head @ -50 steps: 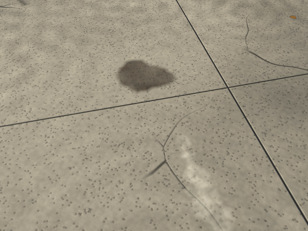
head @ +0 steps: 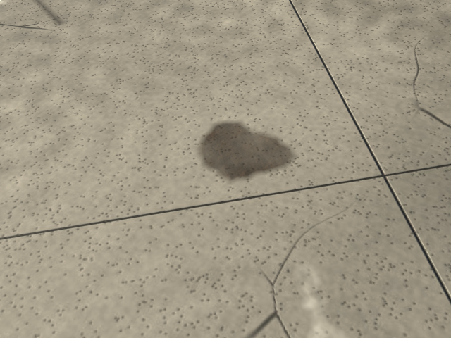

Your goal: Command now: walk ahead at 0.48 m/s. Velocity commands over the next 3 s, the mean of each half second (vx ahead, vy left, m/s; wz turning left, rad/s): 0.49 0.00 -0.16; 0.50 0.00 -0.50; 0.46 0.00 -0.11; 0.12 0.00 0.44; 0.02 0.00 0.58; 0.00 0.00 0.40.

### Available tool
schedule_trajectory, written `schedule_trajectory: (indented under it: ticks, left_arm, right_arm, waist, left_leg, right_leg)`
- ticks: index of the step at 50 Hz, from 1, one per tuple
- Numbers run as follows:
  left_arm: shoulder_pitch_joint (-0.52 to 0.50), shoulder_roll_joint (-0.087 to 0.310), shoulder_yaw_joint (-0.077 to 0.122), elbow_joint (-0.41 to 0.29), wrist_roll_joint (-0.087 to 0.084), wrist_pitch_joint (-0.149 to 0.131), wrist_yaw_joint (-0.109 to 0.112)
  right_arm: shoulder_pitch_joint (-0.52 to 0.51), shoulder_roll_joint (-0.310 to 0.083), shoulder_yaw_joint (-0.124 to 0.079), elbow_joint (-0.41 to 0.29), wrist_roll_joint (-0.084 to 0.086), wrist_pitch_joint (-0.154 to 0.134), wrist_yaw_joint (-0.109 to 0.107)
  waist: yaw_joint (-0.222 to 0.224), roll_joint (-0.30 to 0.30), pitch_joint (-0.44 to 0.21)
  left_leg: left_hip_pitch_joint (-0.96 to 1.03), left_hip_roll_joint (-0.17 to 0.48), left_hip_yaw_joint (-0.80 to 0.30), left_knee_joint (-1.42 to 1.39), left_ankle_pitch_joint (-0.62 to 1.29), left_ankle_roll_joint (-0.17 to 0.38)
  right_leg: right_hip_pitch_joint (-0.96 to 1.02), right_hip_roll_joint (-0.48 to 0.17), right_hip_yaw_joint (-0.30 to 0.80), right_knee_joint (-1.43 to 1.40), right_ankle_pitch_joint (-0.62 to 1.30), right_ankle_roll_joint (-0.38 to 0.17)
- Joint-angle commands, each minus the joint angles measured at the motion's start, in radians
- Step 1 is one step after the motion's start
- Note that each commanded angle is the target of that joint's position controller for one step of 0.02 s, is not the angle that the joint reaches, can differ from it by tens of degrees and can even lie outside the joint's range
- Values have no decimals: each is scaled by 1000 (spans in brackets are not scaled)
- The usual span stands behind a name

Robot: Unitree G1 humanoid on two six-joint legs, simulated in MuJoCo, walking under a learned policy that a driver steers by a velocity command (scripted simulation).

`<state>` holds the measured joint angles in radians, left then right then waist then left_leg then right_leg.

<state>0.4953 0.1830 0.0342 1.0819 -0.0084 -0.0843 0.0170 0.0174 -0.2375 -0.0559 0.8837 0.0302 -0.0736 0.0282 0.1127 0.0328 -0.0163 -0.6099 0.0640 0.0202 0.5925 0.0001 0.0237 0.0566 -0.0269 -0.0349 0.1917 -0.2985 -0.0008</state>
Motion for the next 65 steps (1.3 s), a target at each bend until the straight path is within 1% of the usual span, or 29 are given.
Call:
schedule_trajectory:
  ticks: [1,4,5,6,7,8,10,13,16,22,27,30,32,33,34,35,36,38,39,42,48,54,56,58,59,60,61,63,65]
  left_arm:
    - [50,190,44,-9,-12,5,4]
    - [-14,197,51,-25,-13,13,4]
    - [-44,177,43,-50,-2,11,2]
    - [31,58,7,-82,4,-9,-7]
    - [24,68,10,-66,-13,-42,-16]
    - [-70,146,33,-96,-39,-57,-18]
    - [-162,153,45,-115,-28,-51,-2]
    - [-106,78,49,-102,-26,-2,7]
    - [-190,94,57,-143,-22,16,6]
    - [-394,86,47,-221,-11,9,-29]
    - [-532,75,31,-305,-12,13,-63]
    - [-507,114,46,-342,-15,16,-81]
    - [-275,196,90,-301,-19,20,-81]
    - [-105,288,129,-266,-17,26,-61]
    - [-89,379,140,-266,-22,23,-52]
    - [-42,313,117,-280,-7,16,-49]
    - [-80,256,103,-279,2,8,-45]
    - [-239,190,82,-322,-3,0,-45]
    - [-282,166,71,-340,4,-2,-43]
    - [-273,198,75,-348,-4,-4,-29]
    - [-179,217,79,-330,-9,4,-5]
    - [-95,218,75,-287,-7,11,-4]
    - [-108,231,77,-289,-4,21,0]
    - [-158,194,59,-318,4,22,-3]
    - [-64,138,40,-326,2,9,-5]
    - [-8,131,31,-314,-18,-2,-8]
    - [-90,218,49,-326,-32,-9,-10]
    - [-239,212,48,-365,-12,-12,-12]
    - [-221,186,53,-364,1,-3,-11]
  right_arm:
    - [-179,-48,2,-113,4,-26,16]
    - [91,-132,-42,-40,-1,-29,9]
    - [298,-194,-68,12,-4,-28,-1]
    - [440,-305,-92,40,-22,-19,-7]
    - [432,-236,-66,46,-24,-17,-4]
    - [327,-171,-45,31,-22,-20,-2]
    - [173,-88,-19,1,-25,-24,8]
    - [163,-53,-11,33,-38,-36,8]
    - [212,-93,-19,66,-48,-45,-13]
    - [260,-123,-20,80,-43,-46,-42]
    - [351,-147,-29,111,-27,-17,-52]
    - [320,-187,-41,91,-22,4,-60]
    - [284,-206,-44,69,-21,19,-66]
    - [285,-193,-36,45,-27,13,-67]
    - [378,-29,13,-1,-56,-19,-43]
    - [285,-99,3,-25,-13,-70,-26]
    - [191,-139,-9,-57,18,-94,-18]
    - [155,-142,-16,-54,-12,-99,-30]
    - [174,-151,-26,-54,-20,-83,-32]
    - [172,-120,-29,-78,-40,-44,-38]
    - [-37,-74,-8,-141,-40,-43,-30]
    - [-127,-125,-13,-191,-28,-66,-4]
    - [-67,-145,-20,-181,-27,-75,0]
    - [194,-210,-49,-122,-44,-81,-8]
    - [358,-293,-73,-97,-53,-74,-11]
    - [417,-257,-69,-55,-28,-61,-1]
    - [362,-186,-47,-69,-8,-55,-1]
    - [227,-133,-25,-97,-28,-40,-2]
    - [191,-111,-14,-99,-41,-43,1]
  waist:
    - [-16,-172,159]
    - [-171,-168,4]
    - [-258,-114,-144]
    - [-252,159,-326]
    - [-241,208,-397]
    - [-218,159,-225]
    - [-153,27,-63]
    - [-88,64,-2]
    - [-87,39,52]
    - [-133,8,98]
    - [-176,-12,134]
    - [-132,41,75]
    - [-1,60,-62]
    - [67,-28,-160]
    - [-49,-281,-259]
    - [7,-208,-369]
    - [16,-171,-243]
    - [-72,-11,-98]
    - [-110,-12,-76]
    - [-142,-32,-29]
    - [-60,-105,20]
    - [-27,-127,40]
    - [-67,-154,24]
    - [-195,-121,-159]
    - [-206,72,-321]
    - [-203,277,-364]
    - [-215,150,-208]
    - [-173,6,-11]
    - [-125,35,11]
  left_leg:
    - [-34,-16,23,-70,-71,30]
    - [362,-89,70,-114,-100,95]
    - [689,8,-40,-73,-89,144]
    - [1088,288,-494,-147,-240,295]
    - [1064,351,-755,-304,-318,325]
    - [925,309,-597,-308,-295,267]
    - [616,222,-344,-359,-140,210]
    - [432,160,-168,-435,-58,181]
    - [423,170,-93,-470,30,189]
    - [485,163,50,-507,68,146]
    - [700,220,111,-429,169,128]
    - [742,227,164,-264,585,97]
    - [668,187,200,69,775,59]
    - [427,141,203,373,517,15]
    - [-22,-81,120,743,-466,-46]
    - [-146,-109,-106,865,-570,-24]
    - [-234,-50,-126,850,-488,6]
    - [-126,31,-113,668,-356,14]
    - [-48,54,-118,615,-336,6]
    - [7,56,-91,465,-290,-40]
    - [76,-17,-48,21,112,-65]
    - [39,-31,-58,-104,22,-6]
    - [114,-53,-31,-136,-57,27]
    - [506,19,-99,-118,2,116]
    - [900,228,-424,-109,-47,252]
    - [1020,343,-754,-254,-258,329]
    - [917,314,-709,-290,-426,279]
    - [628,231,-474,-348,-315,223]
    - [499,171,-364,-392,-165,205]
  right_leg:
    - [-16,-255,132,-24,267,-158]
    - [-55,-210,62,267,724,-117]
    - [-244,-162,23,531,645,-81]
    - [-652,7,-23,953,189,-5]
    - [-759,43,144,1137,-246,-20]
    - [-846,-22,148,1204,-195,-44]
    - [-779,-106,98,1115,-28,-56]
    - [-655,-142,103,1013,55,-61]
    - [-750,-134,133,923,159,-48]
    - [-768,-83,91,586,417,-52]
    - [-837,-67,31,462,329,-78]
    - [-689,6,-65,444,169,-120]
    - [-352,93,-101,389,164,-176]
    - [-34,1,91,348,168,-236]
    - [304,-263,667,257,41,-421]
    - [384,-317,885,115,9,-449]
    - [315,-280,730,111,82,-387]
    - [-4,-200,498,94,266,-320]
    - [-108,-173,444,68,325,-310]
    - [-256,-139,369,22,393,-312]
    - [-328,-52,248,24,291,-227]
    - [-114,-152,354,127,304,-210]
    - [-69,-161,366,191,456,-193]
    - [-172,-68,290,493,609,-142]
    - [-498,63,191,848,313,-66]
    - [-737,127,187,1059,-262,-34]
    - [-847,62,228,1138,-231,-43]
    - [-831,-29,149,1057,-75,-46]
    - [-734,-78,135,955,-9,-41]
